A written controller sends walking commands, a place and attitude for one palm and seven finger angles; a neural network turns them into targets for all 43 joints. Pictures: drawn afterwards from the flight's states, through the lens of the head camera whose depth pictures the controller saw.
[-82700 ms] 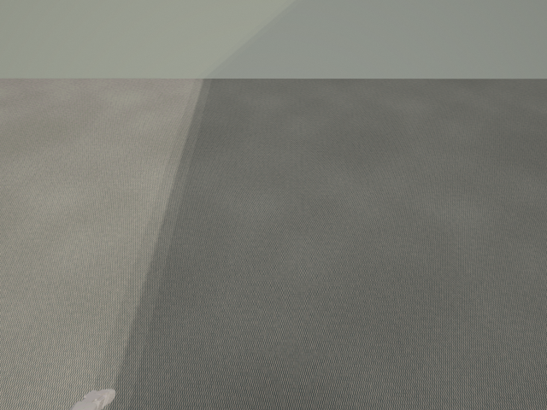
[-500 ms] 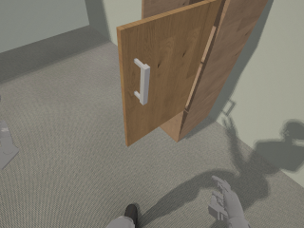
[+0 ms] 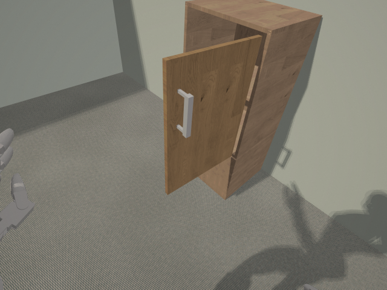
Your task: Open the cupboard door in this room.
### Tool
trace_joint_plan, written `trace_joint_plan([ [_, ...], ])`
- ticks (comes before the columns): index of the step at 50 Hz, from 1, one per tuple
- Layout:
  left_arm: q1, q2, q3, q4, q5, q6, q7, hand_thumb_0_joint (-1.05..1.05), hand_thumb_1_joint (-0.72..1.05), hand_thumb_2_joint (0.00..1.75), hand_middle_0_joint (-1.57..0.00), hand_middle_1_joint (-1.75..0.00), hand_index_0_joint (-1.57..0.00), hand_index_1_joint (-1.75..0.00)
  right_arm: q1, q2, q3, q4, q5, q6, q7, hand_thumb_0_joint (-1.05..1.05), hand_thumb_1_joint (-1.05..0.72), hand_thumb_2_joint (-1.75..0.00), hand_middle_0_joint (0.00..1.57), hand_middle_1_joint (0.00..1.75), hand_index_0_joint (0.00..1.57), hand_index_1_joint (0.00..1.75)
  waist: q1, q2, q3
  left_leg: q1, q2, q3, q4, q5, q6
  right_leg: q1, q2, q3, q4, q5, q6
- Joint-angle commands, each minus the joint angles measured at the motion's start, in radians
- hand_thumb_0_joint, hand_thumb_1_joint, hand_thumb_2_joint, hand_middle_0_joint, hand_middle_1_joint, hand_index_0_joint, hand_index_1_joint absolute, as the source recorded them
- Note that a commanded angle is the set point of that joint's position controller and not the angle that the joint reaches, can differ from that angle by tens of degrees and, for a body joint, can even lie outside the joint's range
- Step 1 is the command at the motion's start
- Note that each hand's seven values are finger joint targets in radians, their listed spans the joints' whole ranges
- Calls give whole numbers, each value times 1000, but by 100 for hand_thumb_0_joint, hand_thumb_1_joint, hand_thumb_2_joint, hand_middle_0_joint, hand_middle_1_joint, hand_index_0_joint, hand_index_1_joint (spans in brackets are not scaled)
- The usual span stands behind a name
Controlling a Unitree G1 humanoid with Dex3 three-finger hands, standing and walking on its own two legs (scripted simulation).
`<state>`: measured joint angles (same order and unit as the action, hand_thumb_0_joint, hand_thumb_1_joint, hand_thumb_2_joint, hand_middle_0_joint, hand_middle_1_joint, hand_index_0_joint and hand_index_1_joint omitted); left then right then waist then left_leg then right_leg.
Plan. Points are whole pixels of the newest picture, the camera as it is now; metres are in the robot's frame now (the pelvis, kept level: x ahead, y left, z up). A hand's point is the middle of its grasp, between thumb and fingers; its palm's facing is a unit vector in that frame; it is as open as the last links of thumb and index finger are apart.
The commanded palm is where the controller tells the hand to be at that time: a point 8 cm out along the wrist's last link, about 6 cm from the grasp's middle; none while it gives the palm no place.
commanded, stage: stop stepping back and stand still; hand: left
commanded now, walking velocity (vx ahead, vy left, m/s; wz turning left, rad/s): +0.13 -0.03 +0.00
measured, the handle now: (183, 113) +0.61 +0.08 +0.06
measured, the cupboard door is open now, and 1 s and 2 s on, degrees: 86 86 86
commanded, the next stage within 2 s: let the arm hang, fingers relaxed in 0.92 s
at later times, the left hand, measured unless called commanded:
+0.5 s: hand (32, 218) +0.18 +0.26 +0.15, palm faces +0.45 -0.76 -0.47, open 7.4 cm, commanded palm +0.12 +0.30 +0.18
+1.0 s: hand (34, 206) +0.19 +0.27 +0.15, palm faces +0.40 -0.78 -0.47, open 7.4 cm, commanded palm none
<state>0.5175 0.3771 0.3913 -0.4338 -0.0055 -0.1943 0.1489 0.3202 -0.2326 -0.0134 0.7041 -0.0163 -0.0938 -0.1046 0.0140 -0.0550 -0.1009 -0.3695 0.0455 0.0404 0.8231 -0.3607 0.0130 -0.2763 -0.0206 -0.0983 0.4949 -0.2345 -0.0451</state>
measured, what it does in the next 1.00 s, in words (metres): steps on the spot: left foot, then right foot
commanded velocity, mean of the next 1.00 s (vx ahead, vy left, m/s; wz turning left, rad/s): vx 0.04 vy -0.01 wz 0.00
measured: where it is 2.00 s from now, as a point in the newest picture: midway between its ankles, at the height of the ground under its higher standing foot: outside the picture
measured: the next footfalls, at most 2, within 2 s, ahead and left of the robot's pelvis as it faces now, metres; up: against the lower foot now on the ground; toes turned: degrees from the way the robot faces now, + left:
left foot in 0.06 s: +0.00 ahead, +0.14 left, +0.00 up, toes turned +4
right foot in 0.30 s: +0.06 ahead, -0.07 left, +0.00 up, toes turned -5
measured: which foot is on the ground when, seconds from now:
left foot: up 0.00-0.04, down 0.06-0.30, up 0.32-0.56, down 0.58-1.00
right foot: down 0.00-0.06, up 0.08-0.28, down 0.30-1.00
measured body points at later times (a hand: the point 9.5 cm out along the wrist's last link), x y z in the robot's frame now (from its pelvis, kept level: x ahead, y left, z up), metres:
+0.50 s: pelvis -0.01 +0.00 +0.00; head -0.01 -0.02 +0.45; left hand +0.15 +0.30 +0.17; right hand +0.14 -0.24 -0.11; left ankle -0.01 +0.12 -0.70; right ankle +0.02 -0.07 -0.74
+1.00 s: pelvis +0.00 +0.01 +0.00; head +0.01 +0.00 +0.45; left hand +0.17 +0.31 +0.18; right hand +0.17 -0.21 -0.09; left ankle +0.02 +0.13 -0.74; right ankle +0.02 -0.07 -0.74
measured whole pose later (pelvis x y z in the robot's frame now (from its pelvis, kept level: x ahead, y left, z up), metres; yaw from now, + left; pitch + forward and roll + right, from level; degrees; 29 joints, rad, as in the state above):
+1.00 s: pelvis +0.00 +0.01 +0.00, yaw +1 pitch -2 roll +0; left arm 0.57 0.38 0.37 -0.45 -0.04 -0.18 0.14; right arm 0.21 -0.20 0.02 0.62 0.00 -0.10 -0.07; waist 0.00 0.03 0.03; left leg -0.22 0.04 0.07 0.48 -0.23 0.00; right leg -0.20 0.03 -0.11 0.44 -0.22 -0.06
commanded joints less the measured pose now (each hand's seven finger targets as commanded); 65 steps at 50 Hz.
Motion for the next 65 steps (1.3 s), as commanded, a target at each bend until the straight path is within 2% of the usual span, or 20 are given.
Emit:
trace_joint_plan([
  [1, -179, 194, 95, -251, -5, -70, 48, 0, 90, 90, -20, -30, -20, -30, -144, -99, -25, -186, -6, -111, -27, 0, -90, -90, 20, 30, 20, 30, -32, 147, 41, 201, -23, 26, -488, -66, 31, -10, -122, 170, -71, -309, -32],
  [3, -164, 219, 125, -349, -1, -92, 52, 0, 90, 90, -20, -30, -20, -30, -140, -119, -35, -218, 0, -111, -3, 0, -90, -90, 20, 30, 20, 30, -20, 440, 58, 292, 258, -386, -570, 17, 133, -242, 21, 20, 289, -271, 39],
  [5, -88, 312, 220, -325, -8, -102, 39, 0, 90, 90, -20, -30, -20, -30, -132, -84, -33, -171, -15, -119, 10, 0, -90, -90, 20, 30, 20, 30, -35, 338, 37, 315, 293, -398, -562, 259, 171, -307, 12, 49, 442, -262, 48],
  [7, -39, 234, 175, -332, -8, -91, 28, 0, 90, 90, -20, -30, -20, -30, -148, -87, -36, -183, -4, -122, 31, 0, -90, -90, 20, 30, 20, 30, -33, 266, 93, 239, 254, -289, -510, 382, 161, -243, -4, 49, 361, -187, 52],
  [10, 53, 195, 160, -260, -21, -72, 23, 0, 90, 90, -20, -30, -20, -30, -155, -102, -37, -184, 13, -108, 40, 0, -90, -90, 20, 30, 20, 30, -29, 305, 87, 137, 165, -92, -459, 324, 106, -43, 47, -43, 164, -98, 56],
  [12, 56, 198, 163, -189, -26, -64, 24, 0, 90, 90, -20, -30, -20, -30, -164, -104, -35, -187, 9, -86, 33, 0, -90, -90, 20, 30, 20, 30, -30, 250, 90, -3, 169, -93, -417, 175, 91, 130, 51, -43, 51, -87, 49],
  [14, 3, 217, 169, -128, -19, -57, 25, 0, 90, 90, -20, -30, -20, -30, -170, -92, -35, -187, 13, -70, 28, 0, -90, -90, 20, 30, 20, 30, -28, 64, 88, -135, 89, -37, -224, -6, 50, 252, -44, 144, -80, -106, -1],
  [15, 12, 241, 183, -100, -17, -50, 26, 0, 90, 90, -20, -30, -20, -30, -166, -79, -36, -198, 19, -62, 28, 0, -90, -90, 20, 30, 20, 30, -29, -126, 69, -211, -15, 15, -2, -89, 15, 245, -223, 458, -191, -116, -87],
  [16, -47, 246, 171, -118, -26, -56, 25, 0, 90, 90, -20, -30, -20, -30, -200, -87, -38, -208, 19, -62, 28, 0, -90, -90, 20, 30, 20, 30, -20, -185, 91, -239, -35, -27, 192, -179, 0, 179, -348, 596, -266, -86, -144],
  [21, -50, 226, 162, -160, -21, -91, 20, 0, 90, 90, -20, -30, -20, -30, -224, -65, -18, -194, 16, -52, 29, 0, -90, -90, 20, 30, 20, 30, -26, -56, 64, -57, 8, -22, 114, 3, -18, 41, -241, 271, -231, 14, -100],
  [24, -90, 220, 147, -253, -21, -101, 31, 0, 90, 90, -20, -30, -20, -30, -234, -66, -15, -205, 7, -73, 16, 0, -90, -90, 20, 30, 20, 30, -8, -62, 82, 60, -7, 22, -129, 16, 0, 10, -215, 220, -251, -85, -91],
  [26, -79, 218, 149, -296, -24, -104, 42, 0, 90, 90, -20, -30, -20, -30, -209, -68, -18, -201, -1, -86, 10, 0, -90, -90, 20, 30, 20, 30, -15, 46, 72, 161, -30, 39, -295, 112, 2, 15, -187, 197, -232, -129, -62],
  [30, -20, 218, 167, -306, -27, -108, 44, 0, 90, 90, -20, -30, -20, -30, -194, -114, -39, -227, 8, -86, 15, 0, -90, -90, 20, 30, 20, 30, 9, 293, 64, 167, 158, -224, -506, 213, 62, 43, -26, 111, -17, -59, 41],
  [39, 23, 167, 119, -153, -40, -64, 20, 0, 90, 90, -20, -30, -20, -30, -177, -101, -34, -226, 27, -70, 36, 0, -90, -90, 20, 30, 20, 30, -22, 50, 6, 114, 43, -52, -375, 280, -2, 174, -79, 174, -120, 237, 27],
  [50, -8, 224, 159, -235, -43, -49, 31, 0, 90, 90, -20, -30, -20, -30, -211, -93, -17, -242, 15, -56, 23, 0, -90, -90, 20, 30, 20, 30, -9, 124, 46, 125, 34, -66, -448, 222, 3, 140, -53, 147, -161, 113, 34],
  [51, -82, 35, -287, 562, 50, 92, -117, 0, 90, 90, -20, -30, -20, -30, -255, -272, -68, 10, 18, -92, 119, 0, -90, -90, 20, 30, 20, 30, -58, 122, 138, 11, 82, -110, -301, 355, 22, 2, -114, 58, 10, 203, 9],
  [54, -105, -16, -272, 622, 34, 186, -151, 0, 90, 90, -20, -30, -20, -30, -171, -211, -46, 2, 3, 9, 113, 0, -90, -90, 20, 30, 20, 30, -23, 179, 71, -69, 133, -171, -408, 256, 74, 24, -49, 70, 99, -46, 8],
  [59, -245, 59, -293, 886, 48, 171, -150, 0, 90, 90, -20, -30, -20, -30, -160, -187, -25, 45, -3, 52, 108, 0, -90, -90, 20, 30, 20, 30, -21, -252, -1, 62, 9, -99, -276, 213, 35, 50, -179, 187, -91, 68, -57],
  [61, -300, 33, -322, 994, 37, 186, -139, 0, 90, 90, -20, -30, -20, -30, -135, -142, -13, 94, -10, 80, 108, 0, -90, -90, 20, 30, 20, 30, -37, -182, 31, 117, -16, -51, -237, 160, 14, -16, -212, 181, -124, 35, -87],
  [65, -294, -14, -357, 1175, 25, 199, -130, 0, 90, 90, -20, -30, -20, -30, -128, -104, 14, 173, -15, 99, 106, 0, -90, -90, 20, 30, 20, 30, -24, 163, 84, 100, 44, -128, -398, 242, 20, 19, -118, 112, -87, -74, -20],
])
